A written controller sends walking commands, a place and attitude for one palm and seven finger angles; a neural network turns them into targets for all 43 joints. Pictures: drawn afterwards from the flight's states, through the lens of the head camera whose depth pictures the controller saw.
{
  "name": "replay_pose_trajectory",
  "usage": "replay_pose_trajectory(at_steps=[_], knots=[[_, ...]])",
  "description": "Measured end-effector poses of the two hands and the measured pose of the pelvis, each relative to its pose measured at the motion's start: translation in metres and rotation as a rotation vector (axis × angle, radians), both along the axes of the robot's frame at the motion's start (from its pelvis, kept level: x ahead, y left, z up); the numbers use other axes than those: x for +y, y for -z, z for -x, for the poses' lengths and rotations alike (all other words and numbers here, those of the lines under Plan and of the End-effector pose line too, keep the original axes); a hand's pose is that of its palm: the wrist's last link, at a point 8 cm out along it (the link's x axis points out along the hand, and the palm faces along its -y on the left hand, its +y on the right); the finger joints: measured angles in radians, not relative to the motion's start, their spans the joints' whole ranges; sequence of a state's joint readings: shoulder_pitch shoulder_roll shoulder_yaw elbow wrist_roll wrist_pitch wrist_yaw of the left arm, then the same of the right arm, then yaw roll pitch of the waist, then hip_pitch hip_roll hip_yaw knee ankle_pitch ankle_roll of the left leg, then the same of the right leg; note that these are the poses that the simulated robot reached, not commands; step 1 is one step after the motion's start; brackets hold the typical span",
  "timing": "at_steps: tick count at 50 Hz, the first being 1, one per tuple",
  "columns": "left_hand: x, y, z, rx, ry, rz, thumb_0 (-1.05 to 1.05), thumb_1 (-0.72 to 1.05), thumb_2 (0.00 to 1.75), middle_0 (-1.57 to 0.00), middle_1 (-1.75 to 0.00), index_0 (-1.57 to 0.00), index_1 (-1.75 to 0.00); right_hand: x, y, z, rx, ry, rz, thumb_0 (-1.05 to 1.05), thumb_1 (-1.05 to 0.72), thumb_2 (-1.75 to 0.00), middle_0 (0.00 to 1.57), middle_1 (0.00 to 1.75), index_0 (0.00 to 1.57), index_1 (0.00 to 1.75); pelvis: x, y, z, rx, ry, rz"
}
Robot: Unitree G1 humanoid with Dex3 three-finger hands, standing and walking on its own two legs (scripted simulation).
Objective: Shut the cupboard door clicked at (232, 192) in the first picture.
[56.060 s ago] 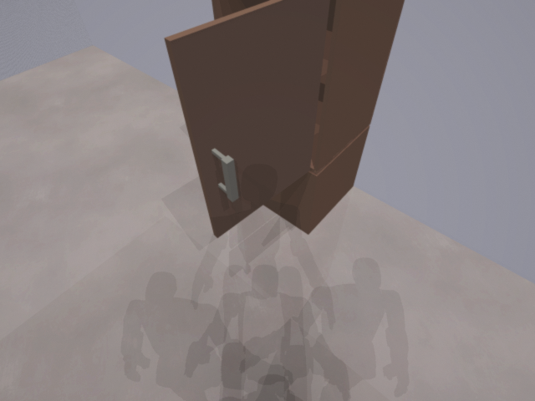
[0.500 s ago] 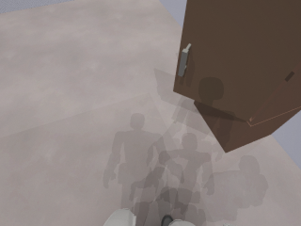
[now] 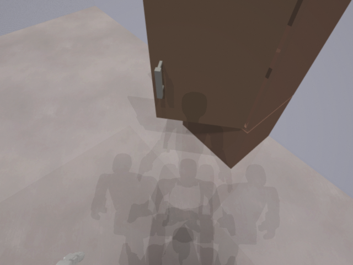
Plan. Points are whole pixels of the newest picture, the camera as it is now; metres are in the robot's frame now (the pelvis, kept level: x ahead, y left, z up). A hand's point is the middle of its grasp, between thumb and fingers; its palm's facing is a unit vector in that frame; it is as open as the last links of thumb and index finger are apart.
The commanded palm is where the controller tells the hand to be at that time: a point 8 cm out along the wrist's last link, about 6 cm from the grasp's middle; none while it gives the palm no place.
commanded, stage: take the last steps up to it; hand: left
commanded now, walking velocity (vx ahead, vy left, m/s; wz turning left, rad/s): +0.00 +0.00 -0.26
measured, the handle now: (160, 80) +0.74 +0.11 -0.08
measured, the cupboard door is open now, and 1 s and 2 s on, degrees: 40 40 40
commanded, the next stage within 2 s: come to a stop and stand still in 0.88 s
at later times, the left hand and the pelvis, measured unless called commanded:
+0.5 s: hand out of the picture +0.13 +0.19 -0.16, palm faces -0.09 -0.98 -0.15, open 7.4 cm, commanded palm none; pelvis +0.05 +0.01 +0.01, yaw -6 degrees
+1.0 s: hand (141, 235) +0.21 +0.11 -0.17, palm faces -0.03 -0.99 -0.16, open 7.3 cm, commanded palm none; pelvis +0.20 -0.05 +0.01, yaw -6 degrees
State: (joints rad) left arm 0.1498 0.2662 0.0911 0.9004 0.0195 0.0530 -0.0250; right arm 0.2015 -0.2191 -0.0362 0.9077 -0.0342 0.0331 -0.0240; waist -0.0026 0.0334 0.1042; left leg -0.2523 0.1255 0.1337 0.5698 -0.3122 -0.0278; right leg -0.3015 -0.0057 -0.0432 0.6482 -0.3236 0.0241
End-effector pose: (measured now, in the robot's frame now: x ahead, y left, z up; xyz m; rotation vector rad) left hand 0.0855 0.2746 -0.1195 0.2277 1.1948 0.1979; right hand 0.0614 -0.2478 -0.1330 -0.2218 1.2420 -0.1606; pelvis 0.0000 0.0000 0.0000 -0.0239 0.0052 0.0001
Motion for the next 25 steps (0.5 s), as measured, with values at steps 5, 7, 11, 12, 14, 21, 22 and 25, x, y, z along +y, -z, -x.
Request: replay_pose_trajectory(at_steps=[5,7,11,12,14,21,22,25], knots=[[-0.024,-0.002,-0.021,-0.033,0.078,-0.020,0.00,0.91,0.90,-0.20,-0.30,-0.20,-0.30,-0.020,0.016,0.033,0.070,0.097,-0.006,0.01,-0.91,-0.90,0.20,0.30,0.20,0.30,-0.006,0.005,-0.001,-0.003,0.034,-0.010],[-0.032,-0.004,-0.021,-0.032,0.083,-0.010,0.00,0.91,0.90,-0.20,-0.30,-0.20,-0.30,-0.021,0.013,0.040,0.084,0.111,-0.006,0.01,-0.91,-0.90,0.20,0.30,0.20,0.30,-0.006,0.002,-0.001,-0.010,0.040,-0.017],[-0.042,0.001,-0.017,-0.019,0.085,0.035,0.00,0.90,0.90,-0.20,-0.30,-0.20,-0.30,-0.013,0.004,0.045,0.080,0.119,-0.017,0.01,-0.91,-0.90,0.20,0.30,0.20,0.30,-0.004,-0.002,-0.007,-0.020,0.046,-0.022],[-0.043,0.004,-0.016,-0.014,0.085,0.050,0.00,0.90,0.90,-0.20,-0.30,-0.20,-0.30,-0.010,0.002,0.045,0.076,0.120,-0.019,0.01,-0.91,-0.90,0.20,0.30,0.20,0.30,-0.002,-0.002,-0.009,-0.021,0.048,-0.021],[-0.043,0.012,-0.013,-0.001,0.081,0.080,0.00,0.90,0.90,-0.20,-0.30,-0.21,-0.30,-0.003,-0.001,0.044,0.066,0.120,-0.018,0.01,-0.91,-0.90,0.20,0.30,0.20,0.30,0.002,-0.001,-0.014,-0.023,0.051,-0.016],[-0.035,0.028,-0.018,0.095,0.097,0.128,0.00,0.91,0.90,-0.20,-0.30,-0.20,-0.30,0.026,-0.005,0.060,0.077,0.170,-0.013,0.00,-0.91,-0.90,0.20,0.30,0.20,0.30,0.013,0.001,-0.038,-0.018,0.093,-0.010],[-0.035,0.026,-0.022,0.100,0.100,0.129,0.00,0.91,0.90,-0.20,-0.30,-0.20,-0.30,0.031,-0.007,0.066,0.099,0.179,-0.021,0.00,-0.91,-0.90,0.20,0.30,0.20,0.30,0.013,-0.002,-0.042,-0.015,0.094,-0.011],[-0.037,0.016,-0.039,0.093,0.102,0.127,0.01,0.91,0.90,-0.20,-0.30,-0.20,-0.30,0.041,-0.011,0.079,0.177,0.198,-0.050,0.00,-0.91,-0.90,0.20,0.30,0.20,0.30,0.010,-0.010,-0.055,-0.006,0.099,-0.013]])
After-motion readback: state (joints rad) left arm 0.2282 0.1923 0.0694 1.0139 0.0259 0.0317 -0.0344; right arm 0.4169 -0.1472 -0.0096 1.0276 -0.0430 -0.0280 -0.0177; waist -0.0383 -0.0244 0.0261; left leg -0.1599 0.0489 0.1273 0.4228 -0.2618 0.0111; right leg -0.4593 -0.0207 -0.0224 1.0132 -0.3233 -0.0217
